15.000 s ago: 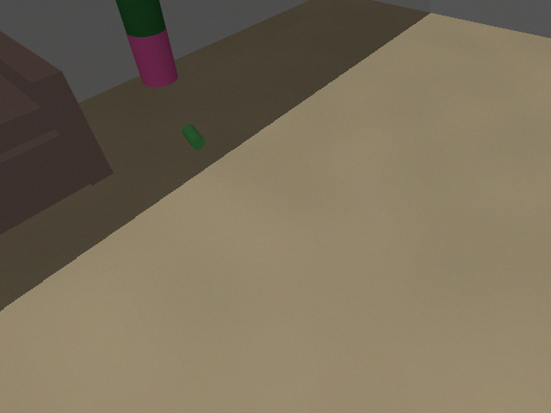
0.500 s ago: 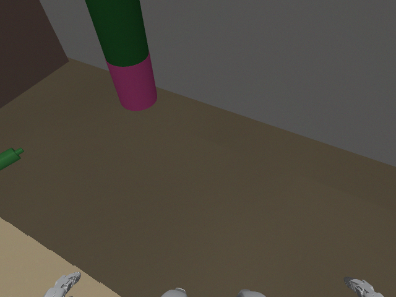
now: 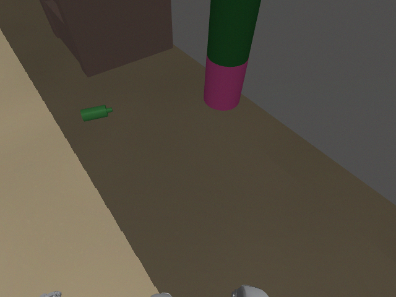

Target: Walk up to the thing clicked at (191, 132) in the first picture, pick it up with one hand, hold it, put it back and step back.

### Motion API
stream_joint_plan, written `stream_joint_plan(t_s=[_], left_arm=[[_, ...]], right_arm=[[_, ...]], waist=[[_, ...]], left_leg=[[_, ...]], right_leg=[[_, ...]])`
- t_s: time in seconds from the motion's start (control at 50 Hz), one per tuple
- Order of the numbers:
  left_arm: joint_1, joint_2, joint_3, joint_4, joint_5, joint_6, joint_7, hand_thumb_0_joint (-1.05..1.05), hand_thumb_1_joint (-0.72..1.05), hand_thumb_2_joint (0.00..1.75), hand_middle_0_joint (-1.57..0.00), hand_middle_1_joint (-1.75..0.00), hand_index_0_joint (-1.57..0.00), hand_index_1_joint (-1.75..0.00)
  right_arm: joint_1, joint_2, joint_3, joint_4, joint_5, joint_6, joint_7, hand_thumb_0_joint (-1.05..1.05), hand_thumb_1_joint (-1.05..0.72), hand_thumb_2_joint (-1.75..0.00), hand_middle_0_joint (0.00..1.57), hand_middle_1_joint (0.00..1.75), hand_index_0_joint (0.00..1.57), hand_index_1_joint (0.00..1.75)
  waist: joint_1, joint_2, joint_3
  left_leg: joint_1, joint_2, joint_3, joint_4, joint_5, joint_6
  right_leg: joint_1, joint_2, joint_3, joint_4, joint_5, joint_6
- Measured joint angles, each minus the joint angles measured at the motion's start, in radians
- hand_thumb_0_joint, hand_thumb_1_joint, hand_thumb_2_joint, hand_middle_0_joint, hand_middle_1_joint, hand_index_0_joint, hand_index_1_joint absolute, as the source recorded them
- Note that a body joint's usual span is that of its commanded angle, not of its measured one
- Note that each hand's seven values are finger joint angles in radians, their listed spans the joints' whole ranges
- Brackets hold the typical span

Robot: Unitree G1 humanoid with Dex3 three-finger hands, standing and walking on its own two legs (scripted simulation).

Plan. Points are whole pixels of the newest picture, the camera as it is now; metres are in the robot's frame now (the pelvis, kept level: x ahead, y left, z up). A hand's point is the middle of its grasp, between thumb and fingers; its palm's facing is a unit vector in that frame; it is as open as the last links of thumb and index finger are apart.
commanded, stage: walk up
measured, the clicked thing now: (97, 112) +1.30 +0.72 -0.70
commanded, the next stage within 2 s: stand in 1.44 s
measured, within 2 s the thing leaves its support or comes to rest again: neither
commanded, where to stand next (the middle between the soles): +0.07 -0.01 m, yaw +22 degrees
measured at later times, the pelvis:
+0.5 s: pelvis -0.01 -0.01 +0.00, yaw +16 degrees
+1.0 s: pelvis +0.01 -0.01 +0.01, yaw +24 degrees
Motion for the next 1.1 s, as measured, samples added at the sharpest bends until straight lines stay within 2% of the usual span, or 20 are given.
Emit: stream_joint_plan(t_s=[0.08,0.12,0.14,0.16,0.2,0.26,0.32,0.38,0.44,0.46,0.5,0.54,0.6,0.66,0.7,0.72,0.78,0.84,0.92,1.1], left_arm=[[0.0,-0.025,-0.005,-0.001,0.0,-0.013,0.0,0.01,0.9,0.9,-0.2,-0.3,-0.21,-0.29],[-0.002,-0.035,-0.007,-0.002,0.001,-0.022,0.003,0.01,0.9,0.9,-0.2,-0.3,-0.21,-0.29],[-0.006,-0.047,-0.007,0.001,0.005,-0.029,0.006,0.01,0.9,0.9,-0.2,-0.3,-0.21,-0.29],[-0.007,-0.058,-0.01,0.001,0.011,-0.035,0.008,0.01,0.9,0.9,-0.21,-0.3,-0.21,-0.29],[-0.008,-0.062,-0.02,0.005,0.019,-0.039,0.004,0.01,0.9,0.9,-0.21,-0.3,-0.21,-0.3],[-0.013,-0.083,-0.029,0.025,0.024,-0.042,0.006,0.01,0.9,0.9,-0.21,-0.3,-0.21,-0.3],[0.0,-0.08,-0.028,0.031,0.034,-0.052,0.002,0.01,0.9,0.9,-0.21,-0.3,-0.21,-0.3],[0.021,-0.052,-0.018,0.026,0.035,-0.051,-0.003,0.01,0.9,0.9,-0.21,-0.3,-0.21,-0.3],[0.038,-0.019,-0.01,0.031,0.024,-0.033,-0.003,0.01,0.9,0.9,-0.21,-0.3,-0.21,-0.3],[0.04,-0.008,-0.005,0.039,0.02,-0.025,0.001,0.01,0.9,0.9,-0.21,-0.3,-0.21,-0.3],[0.041,-0.008,-0.001,0.068,0.01,-0.008,0.011,0.01,0.9,0.9,-0.21,-0.3,-0.21,-0.3],[0.037,-0.006,-0.003,0.088,0.002,-0.002,0.013,0.01,0.9,0.9,-0.21,-0.3,-0.21,-0.3],[0.032,-0.015,-0.006,0.106,-0.004,-0.016,0.014,0.01,0.9,0.9,-0.2,-0.3,-0.21,-0.29],[0.027,-0.029,-0.01,0.119,-0.003,-0.025,0.012,0.01,0.9,0.9,-0.2,-0.3,-0.21,-0.29],[0.016,-0.049,-0.015,0.131,0.002,-0.033,0.014,0.01,0.9,0.9,-0.2,-0.3,-0.21,-0.29],[0.013,-0.057,-0.02,0.135,0.006,-0.036,0.013,0.01,0.9,0.9,-0.2,-0.3,-0.21,-0.29],[0.0,-0.069,-0.036,0.143,0.012,-0.035,0.006,0.01,0.9,0.9,-0.21,-0.3,-0.21,-0.29],[-0.023,-0.089,-0.051,0.159,0.009,-0.032,0.004,0.01,0.9,0.9,-0.21,-0.3,-0.21,-0.3],[-0.053,-0.093,-0.052,0.183,-0.001,-0.03,0.002,0.01,0.9,0.9,-0.21,-0.3,-0.21,-0.3],[-0.123,-0.081,-0.055,0.23,-0.01,-0.042,0.01,0.01,0.9,0.9,-0.21,-0.3,-0.21,-0.3]], right_arm=[[-0.007,-0.01,0.004,-0.008,-0.004,0.003,-0.009,0.0,-0.9,-0.9,0.21,0.3,0.2,0.3],[-0.015,-0.016,0.005,-0.013,-0.003,0.011,-0.011,0.0,-0.9,-0.9,0.21,0.3,0.2,0.3],[-0.025,-0.022,0.004,-0.012,-0.001,0.017,-0.013,0.0,-0.9,-0.9,0.21,0.3,0.2,0.3],[-0.037,-0.025,0.001,-0.005,0.003,0.025,-0.016,0.0,-0.9,-0.9,0.21,0.3,0.2,0.3],[-0.061,-0.012,-0.001,0.015,-0.001,0.039,-0.027,0.0,-0.9,-0.9,0.2,0.3,0.2,0.3],[-0.077,-0.02,-0.005,0.029,0.0,0.033,-0.014,0.0,-0.9,-0.9,0.2,0.3,0.2,0.3],[-0.081,-0.03,-0.013,0.039,0.001,0.02,0.012,0.0,-0.9,-0.9,0.2,0.3,0.2,0.3],[-0.078,-0.029,-0.016,0.061,0.002,0.016,0.025,0.0,-0.9,-0.9,0.2,0.3,0.2,0.3],[-0.067,-0.025,-0.018,0.086,0.001,0.004,0.02,0.0,-0.9,-0.9,0.2,0.3,0.2,0.3],[-0.068,-0.017,-0.018,0.095,-0.004,-0.001,0.015,0.0,-0.9,-0.9,0.2,0.3,0.2,0.3],[-0.06,-0.009,-0.009,0.1,-0.011,-0.007,0.009,0.0,-0.9,-0.9,0.2,0.3,0.2,0.3],[-0.056,0.003,0.003,0.107,-0.01,-0.011,0.002,0.0,-0.9,-0.9,0.2,0.3,0.2,0.3],[-0.059,0.014,0.019,0.116,-0.005,-0.016,-0.004,0.0,-0.9,-0.9,0.2,0.3,0.2,0.3],[-0.071,0.02,0.028,0.123,-0.002,-0.011,-0.003,0.0,-0.9,-0.9,0.21,0.3,0.2,0.3],[-0.085,0.018,0.029,0.133,0.005,-0.002,-0.004,0.0,-0.9,-0.9,0.21,0.3,0.2,0.3],[-0.092,0.02,0.03,0.14,0.01,0.005,-0.005,0.0,-0.9,-0.9,0.21,0.3,0.2,0.3],[-0.107,0.032,0.03,0.164,0.014,0.009,-0.002,0.0,-0.9,-0.9,0.2,0.3,0.2,0.3],[-0.11,0.023,0.023,0.185,0.01,-0.002,0.004,0.0,-0.9,-0.9,0.2,0.3,0.2,0.3],[-0.118,0.028,0.031,0.216,0.005,-0.006,0.006,0.0,-0.9,-0.9,0.2,0.3,0.2,0.3],[-0.171,0.04,0.048,0.277,0.011,-0.007,0.005,0.0,-0.9,-0.9,0.2,0.3,0.2,0.3]], waist=[[-0.009,0.027,0.003],[-0.008,0.041,0.002],[-0.004,0.063,0.007],[-0.001,0.082,0.011],[0.011,0.067,0.014],[0.019,0.069,0.02],[0.024,0.07,0.013],[0.037,0.055,0.004],[0.041,0.036,-0.013],[0.043,0.015,-0.009],[0.032,0.014,-0.023],[0.018,0.014,-0.026],[0.008,0.022,-0.026],[0.002,0.039,-0.027],[0.003,0.071,-0.019],[0.004,0.083,-0.02],[0.013,0.067,-0.022],[0.012,0.072,-0.026],[0.01,0.075,-0.038],[0.006,0.068,-0.032]], left_leg=[[-0.038,-0.004,-0.063,0.047,-0.011,-0.015],[-0.065,-0.009,-0.093,0.084,-0.022,-0.027],[-0.076,-0.003,-0.113,0.109,-0.031,-0.029],[-0.093,-0.003,-0.129,0.146,-0.028,-0.01],[-0.144,-0.024,-0.081,0.29,-0.141,0.006],[-0.184,-0.007,0.006,0.41,-0.127,0.012],[-0.159,0.034,0.064,0.302,-0.11,0.014],[-0.088,0.046,0.09,0.132,-0.112,0.007],[0.002,0.028,0.105,-0.037,0.011,0.012],[0.007,0.01,0.114,-0.034,0.036,0.02],[-0.009,0.002,0.103,-0.001,0.017,0.036],[-0.007,-0.002,0.083,-0.002,0.015,0.041],[-0.008,-0.002,0.06,-0.005,0.019,0.036],[-0.021,0.002,0.037,0.014,0.012,0.028],[-0.028,0.016,0.013,0.039,0.001,0.017],[-0.029,0.02,0.001,0.042,0.0,0.016],[-0.021,0.003,0.008,0.038,-0.076,0.027],[-0.002,0.002,0.019,-0.017,0.046,0.022],[0.0,0.007,0.0,-0.026,0.033,0.015],[0.037,0.01,-0.039,-0.105,0.07,0.003]], right_leg=[[0.016,0.039,0.004,-0.089,0.013,-0.015],[0.057,0.062,0.002,-0.192,0.074,-0.027],[0.067,0.075,-0.012,-0.212,0.123,-0.016],[0.069,0.079,-0.031,-0.207,0.129,-0.006],[0.075,0.051,-0.041,-0.196,0.119,-0.006],[0.118,0.011,-0.066,-0.258,0.144,-0.008],[0.139,-0.017,-0.091,-0.311,0.17,-0.007],[0.142,-0.042,-0.109,-0.314,0.167,-0.002],[0.121,-0.074,-0.12,-0.253,0.129,0.011],[0.111,-0.088,-0.1,-0.215,0.098,0.003],[0.083,-0.048,-0.043,-0.147,0.003,-0.001],[0.062,-0.014,-0.006,-0.1,-0.023,-0.004],[0.057,0.007,0.005,-0.128,0.009,-0.011],[0.096,0.024,0.0,-0.229,0.047,-0.019],[0.126,0.044,-0.018,-0.291,0.159,0.01],[0.133,0.049,-0.029,-0.299,0.167,0.023],[0.137,0.024,-0.031,-0.295,0.154,0.03],[0.148,0.005,-0.04,-0.3,0.151,0.043],[0.163,0.029,-0.038,-0.331,0.153,0.027],[0.225,0.036,-0.077,-0.436,0.198,0.039]])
